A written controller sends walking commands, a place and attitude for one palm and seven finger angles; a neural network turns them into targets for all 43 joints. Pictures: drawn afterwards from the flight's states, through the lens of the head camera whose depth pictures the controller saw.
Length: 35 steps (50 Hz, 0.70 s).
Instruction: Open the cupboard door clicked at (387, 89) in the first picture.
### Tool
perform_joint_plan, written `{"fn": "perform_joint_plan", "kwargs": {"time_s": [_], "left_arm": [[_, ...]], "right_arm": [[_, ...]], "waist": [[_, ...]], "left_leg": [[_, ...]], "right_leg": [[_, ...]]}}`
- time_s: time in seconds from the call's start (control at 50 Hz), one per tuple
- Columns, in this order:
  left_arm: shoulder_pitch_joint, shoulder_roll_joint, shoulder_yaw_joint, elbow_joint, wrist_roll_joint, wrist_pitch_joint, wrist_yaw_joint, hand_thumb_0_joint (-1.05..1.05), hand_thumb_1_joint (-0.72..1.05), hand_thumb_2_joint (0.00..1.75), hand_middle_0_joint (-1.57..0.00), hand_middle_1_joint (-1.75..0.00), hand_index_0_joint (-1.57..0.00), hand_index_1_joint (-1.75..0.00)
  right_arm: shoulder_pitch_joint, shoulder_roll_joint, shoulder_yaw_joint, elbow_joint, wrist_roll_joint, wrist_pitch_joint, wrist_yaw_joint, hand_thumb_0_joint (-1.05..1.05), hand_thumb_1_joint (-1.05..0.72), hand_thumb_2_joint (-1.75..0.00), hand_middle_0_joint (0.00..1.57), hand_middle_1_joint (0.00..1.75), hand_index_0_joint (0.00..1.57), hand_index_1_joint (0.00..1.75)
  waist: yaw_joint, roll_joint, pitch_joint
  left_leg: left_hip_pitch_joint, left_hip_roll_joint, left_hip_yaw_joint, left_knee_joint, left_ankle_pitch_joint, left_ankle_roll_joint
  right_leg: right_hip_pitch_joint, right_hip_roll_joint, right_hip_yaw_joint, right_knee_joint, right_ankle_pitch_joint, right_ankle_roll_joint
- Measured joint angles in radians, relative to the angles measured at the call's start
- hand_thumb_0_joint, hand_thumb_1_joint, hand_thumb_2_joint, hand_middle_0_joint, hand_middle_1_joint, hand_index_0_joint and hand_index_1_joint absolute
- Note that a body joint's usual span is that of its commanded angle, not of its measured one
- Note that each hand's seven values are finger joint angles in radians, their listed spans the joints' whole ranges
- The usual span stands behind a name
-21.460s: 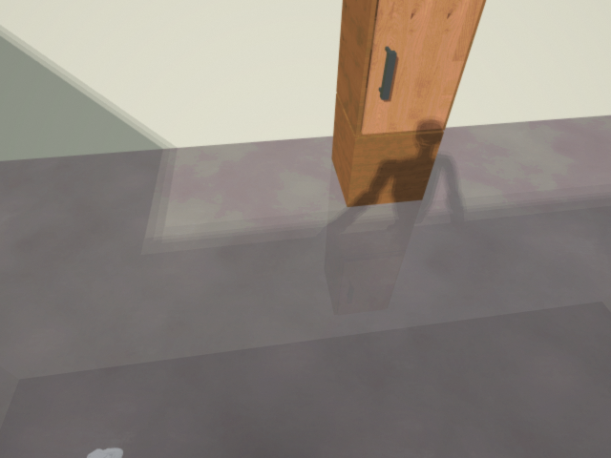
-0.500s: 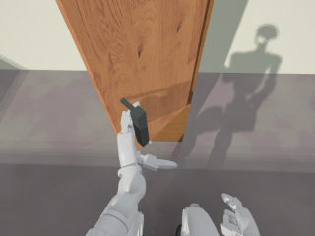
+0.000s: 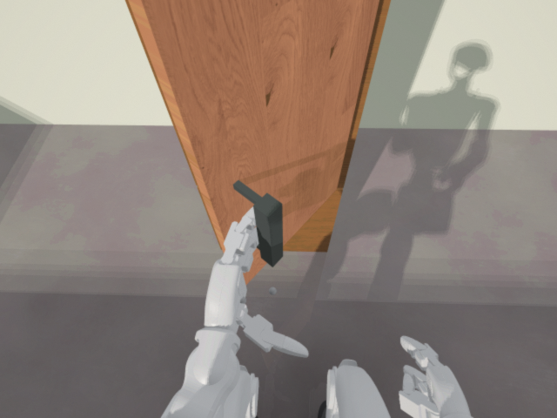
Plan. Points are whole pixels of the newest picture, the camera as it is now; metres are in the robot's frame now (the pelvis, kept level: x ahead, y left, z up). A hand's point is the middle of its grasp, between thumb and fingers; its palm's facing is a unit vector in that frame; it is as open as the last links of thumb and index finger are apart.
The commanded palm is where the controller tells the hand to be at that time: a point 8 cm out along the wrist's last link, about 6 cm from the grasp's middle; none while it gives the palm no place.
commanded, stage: slide the hand sideways off the handle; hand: left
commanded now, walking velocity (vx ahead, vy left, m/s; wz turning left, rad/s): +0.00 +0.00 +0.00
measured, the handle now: (258, 225) +0.38 +0.05 +0.03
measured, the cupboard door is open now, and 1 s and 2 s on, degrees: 51 51 51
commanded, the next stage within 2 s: draw the hand back to the body in 0.62 s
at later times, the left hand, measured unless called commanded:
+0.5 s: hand (235, 324) +0.24 +0.07 +0.03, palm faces -0.03 -1.00 -0.01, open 16.3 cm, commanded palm +0.21 +0.13 +0.03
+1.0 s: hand (188, 335) +0.21 +0.11 +0.09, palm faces -0.02 -1.00 -0.05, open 16.3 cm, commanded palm +0.19 +0.17 +0.09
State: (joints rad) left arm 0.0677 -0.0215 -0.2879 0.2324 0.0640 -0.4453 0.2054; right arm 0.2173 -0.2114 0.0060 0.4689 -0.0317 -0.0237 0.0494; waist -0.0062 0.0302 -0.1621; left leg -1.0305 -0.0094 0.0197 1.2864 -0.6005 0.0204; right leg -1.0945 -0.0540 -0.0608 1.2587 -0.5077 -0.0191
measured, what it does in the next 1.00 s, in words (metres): stands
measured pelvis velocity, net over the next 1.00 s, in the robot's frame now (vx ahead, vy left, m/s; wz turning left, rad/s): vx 0.01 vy -0.02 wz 0.01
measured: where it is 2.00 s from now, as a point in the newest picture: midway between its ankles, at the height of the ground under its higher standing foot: outside the picture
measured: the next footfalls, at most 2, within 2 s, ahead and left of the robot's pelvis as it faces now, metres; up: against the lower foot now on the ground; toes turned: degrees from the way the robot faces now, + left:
none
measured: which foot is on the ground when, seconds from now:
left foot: down 0.00-1.00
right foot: down 0.00-1.00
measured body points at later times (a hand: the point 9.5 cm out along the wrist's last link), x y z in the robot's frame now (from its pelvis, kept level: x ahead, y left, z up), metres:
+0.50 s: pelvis +0.01 -0.02 -0.01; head +0.11 -0.03 +0.43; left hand +0.23 +0.12 +0.03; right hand +0.22 -0.23 -0.10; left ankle +0.01 +0.11 -0.62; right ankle +0.05 -0.11 -0.62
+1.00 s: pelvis +0.01 -0.02 +0.01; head +0.08 -0.03 +0.46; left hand +0.21 +0.16 +0.09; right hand +0.20 -0.23 -0.07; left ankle +0.01 +0.11 -0.62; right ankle +0.05 -0.12 -0.62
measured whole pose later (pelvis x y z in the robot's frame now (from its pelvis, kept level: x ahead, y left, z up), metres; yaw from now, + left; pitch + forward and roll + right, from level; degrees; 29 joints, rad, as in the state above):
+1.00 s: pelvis +0.01 -0.02 +0.01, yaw +1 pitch +16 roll -1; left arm 0.54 0.15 -0.07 -0.28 -0.13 -0.32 -0.07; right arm 0.27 -0.21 0.02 0.38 0.02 -0.06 -0.04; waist 0.01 0.05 -0.17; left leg -0.92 0.01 -0.02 1.24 -0.60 -0.01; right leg -0.97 -0.03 -0.10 1.20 -0.52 -0.04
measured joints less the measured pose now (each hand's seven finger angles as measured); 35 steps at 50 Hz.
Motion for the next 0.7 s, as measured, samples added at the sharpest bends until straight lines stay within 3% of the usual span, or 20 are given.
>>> {"fn": "perform_joint_plan", "kwargs": {"time_s": [0.28,0.7], "left_arm": [[0.189,0.040,0.024,-0.178,-0.030,0.010,-0.085,-0.01,-0.50,0.30,-0.15,-0.30,-0.15,-0.30],[0.394,0.118,0.143,-0.353,-0.140,-0.001,-0.249,-0.01,-0.50,0.30,-0.15,-0.30,-0.15,-0.30]], "right_arm": [[-0.021,0.005,0.008,-0.043,0.007,-0.017,-0.022,0.01,-0.90,-0.90,0.20,0.30,0.20,0.30],[-0.005,-0.014,-0.008,-0.059,0.020,-0.059,-0.058,0.01,-0.90,-0.90,0.20,0.30,0.20,0.30]], "waist": [[0.024,-0.003,-0.007],[0.022,0.001,-0.021]], "left_leg": [[0.000,0.001,-0.018,0.010,-0.020,-0.014],[-0.051,0.014,-0.045,0.080,-0.053,-0.034]], "right_leg": [[0.001,0.000,-0.017,0.018,-0.030,-0.012],[-0.043,0.011,-0.042,0.079,-0.061,-0.032]]}}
